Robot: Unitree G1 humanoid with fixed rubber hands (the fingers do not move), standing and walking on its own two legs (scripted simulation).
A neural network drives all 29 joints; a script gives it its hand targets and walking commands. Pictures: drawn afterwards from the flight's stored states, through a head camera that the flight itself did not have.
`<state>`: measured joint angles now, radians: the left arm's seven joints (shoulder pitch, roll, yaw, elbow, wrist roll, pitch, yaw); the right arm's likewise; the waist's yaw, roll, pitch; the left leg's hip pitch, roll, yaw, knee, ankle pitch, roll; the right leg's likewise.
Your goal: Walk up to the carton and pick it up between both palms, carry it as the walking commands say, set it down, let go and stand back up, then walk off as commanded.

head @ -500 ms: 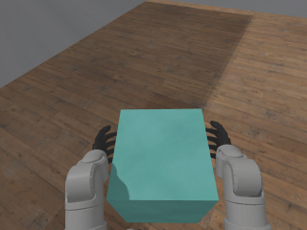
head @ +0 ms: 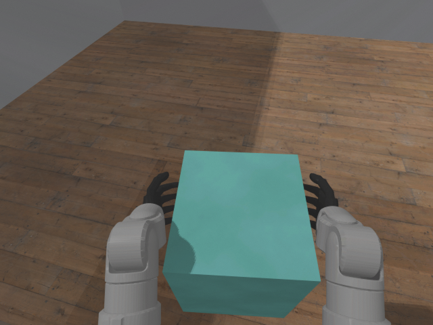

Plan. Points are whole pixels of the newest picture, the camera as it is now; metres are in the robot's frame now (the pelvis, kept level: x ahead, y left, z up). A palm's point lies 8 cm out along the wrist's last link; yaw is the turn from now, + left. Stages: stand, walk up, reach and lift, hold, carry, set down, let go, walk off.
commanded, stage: carry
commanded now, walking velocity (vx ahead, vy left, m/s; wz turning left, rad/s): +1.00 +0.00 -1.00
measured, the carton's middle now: (236, 238) +0.27 +0.02 +0.02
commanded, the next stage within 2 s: none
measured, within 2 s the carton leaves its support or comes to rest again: neither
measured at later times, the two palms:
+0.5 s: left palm (295, 68) +0.74 -0.10 +0.12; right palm (404, 113) +0.55 -0.32 +0.12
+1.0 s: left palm (424, 41) +1.00 -0.55 +0.10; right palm out of the picture +0.76 -0.70 +0.09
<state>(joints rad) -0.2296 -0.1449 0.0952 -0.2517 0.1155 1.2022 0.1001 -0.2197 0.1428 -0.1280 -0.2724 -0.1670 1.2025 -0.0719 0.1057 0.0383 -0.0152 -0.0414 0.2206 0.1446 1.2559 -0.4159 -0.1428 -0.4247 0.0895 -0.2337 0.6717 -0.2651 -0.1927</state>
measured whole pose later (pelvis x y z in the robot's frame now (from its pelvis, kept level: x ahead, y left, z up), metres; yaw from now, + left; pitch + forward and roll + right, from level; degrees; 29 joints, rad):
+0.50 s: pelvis +0.44 -0.04 +0.04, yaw -38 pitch +4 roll +1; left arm -0.16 -0.13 0.08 -0.34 0.12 1.22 0.10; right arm -0.15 0.13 -0.07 -0.31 -0.10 1.17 -0.11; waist -0.03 -0.03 -0.09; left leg -0.14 0.19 0.35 0.38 -0.26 -0.10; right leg -0.57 -0.04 -0.10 1.16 -0.29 -0.06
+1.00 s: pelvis +0.74 -0.39 +0.03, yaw -59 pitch +4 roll +1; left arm -0.18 -0.14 0.06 -0.33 0.10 1.18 0.11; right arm -0.17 0.14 -0.11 -0.33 -0.14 1.16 -0.08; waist 0.03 0.01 0.00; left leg -0.64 0.17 0.02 0.78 -0.28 -0.16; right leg -0.13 0.15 0.06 0.40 -0.34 -0.16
